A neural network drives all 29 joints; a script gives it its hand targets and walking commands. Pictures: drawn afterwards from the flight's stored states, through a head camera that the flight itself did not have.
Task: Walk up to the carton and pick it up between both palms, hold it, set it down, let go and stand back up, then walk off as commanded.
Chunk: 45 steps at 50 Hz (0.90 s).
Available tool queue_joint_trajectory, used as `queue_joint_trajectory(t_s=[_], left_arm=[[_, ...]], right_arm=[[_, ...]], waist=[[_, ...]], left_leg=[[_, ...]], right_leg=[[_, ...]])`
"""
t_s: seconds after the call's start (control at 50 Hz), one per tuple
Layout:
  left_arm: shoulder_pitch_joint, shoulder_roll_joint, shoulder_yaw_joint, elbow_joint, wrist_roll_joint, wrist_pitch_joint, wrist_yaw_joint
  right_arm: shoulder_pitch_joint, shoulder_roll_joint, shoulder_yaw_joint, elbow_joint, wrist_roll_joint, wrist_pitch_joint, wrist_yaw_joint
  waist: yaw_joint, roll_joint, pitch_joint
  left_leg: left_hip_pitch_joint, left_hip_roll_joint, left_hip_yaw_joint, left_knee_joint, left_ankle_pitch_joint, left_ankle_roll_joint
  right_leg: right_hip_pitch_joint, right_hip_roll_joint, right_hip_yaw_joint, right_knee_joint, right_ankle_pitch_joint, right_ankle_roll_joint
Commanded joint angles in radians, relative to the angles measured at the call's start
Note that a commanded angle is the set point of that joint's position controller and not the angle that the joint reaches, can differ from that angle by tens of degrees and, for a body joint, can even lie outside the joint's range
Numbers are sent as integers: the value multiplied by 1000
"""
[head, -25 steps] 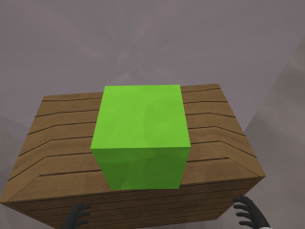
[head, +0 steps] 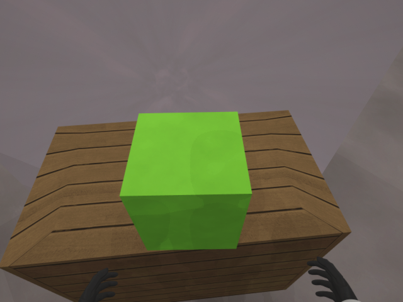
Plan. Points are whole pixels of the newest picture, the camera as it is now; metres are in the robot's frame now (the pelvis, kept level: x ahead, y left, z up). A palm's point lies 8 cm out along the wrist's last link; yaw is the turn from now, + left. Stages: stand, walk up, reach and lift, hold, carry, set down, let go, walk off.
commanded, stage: stand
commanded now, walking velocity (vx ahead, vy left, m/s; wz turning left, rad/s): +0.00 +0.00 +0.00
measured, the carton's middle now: (190, 184) +0.36 +0.04 +0.01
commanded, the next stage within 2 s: walk up in 1.22 s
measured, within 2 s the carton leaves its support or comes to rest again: neither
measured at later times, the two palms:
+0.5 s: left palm out of the picture +0.13 +0.24 -0.09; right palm out of the picture +0.14 -0.26 -0.08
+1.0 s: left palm out of the picture +0.12 +0.24 -0.09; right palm out of the picture +0.13 -0.27 -0.09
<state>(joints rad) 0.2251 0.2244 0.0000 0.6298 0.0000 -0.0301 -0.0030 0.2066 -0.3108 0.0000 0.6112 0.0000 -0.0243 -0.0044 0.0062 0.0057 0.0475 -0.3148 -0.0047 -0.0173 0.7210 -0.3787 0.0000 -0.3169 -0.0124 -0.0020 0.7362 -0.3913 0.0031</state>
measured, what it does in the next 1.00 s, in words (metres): stands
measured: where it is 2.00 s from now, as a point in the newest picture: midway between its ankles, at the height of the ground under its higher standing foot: outside the picture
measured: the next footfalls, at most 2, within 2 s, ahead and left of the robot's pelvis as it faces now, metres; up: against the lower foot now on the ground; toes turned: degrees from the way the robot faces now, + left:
none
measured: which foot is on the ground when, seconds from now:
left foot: down 0.00-1.00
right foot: down 0.00-1.00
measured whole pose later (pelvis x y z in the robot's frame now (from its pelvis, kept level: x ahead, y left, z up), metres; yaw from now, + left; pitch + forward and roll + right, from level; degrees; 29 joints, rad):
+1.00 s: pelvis +0.00 +0.00 +0.00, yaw +0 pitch -2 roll +0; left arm 0.23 0.23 0.00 0.69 0.00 -0.03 0.00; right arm 0.21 -0.32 0.00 0.68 0.00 -0.03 0.00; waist 0.01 0.01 0.05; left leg -0.31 0.00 -0.02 0.72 -0.38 0.00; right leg -0.32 -0.01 0.00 0.74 -0.39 0.00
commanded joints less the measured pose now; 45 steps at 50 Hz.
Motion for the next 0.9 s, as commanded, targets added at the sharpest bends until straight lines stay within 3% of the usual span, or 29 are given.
queue_joint_trajectory(t_s=[0.0, 0.88], left_arm=[[-81, 282, 105, -33, 26, -36, 15], [-88, 293, 99, 33, 19, -35, 17]], right_arm=[[-46, -210, -94, -21, -26, -43, -6], [-51, -221, -87, 49, -17, -44, -10]], waist=[[-4, -41, -72], [-3, -50, -87]], left_leg=[[2, 77, -106, -114, 204, 84], [35, 88, -116, -126, 286, 88]], right_leg=[[7, -68, 95, -139, 200, -84], [35, -76, 101, -145, 275, -86]])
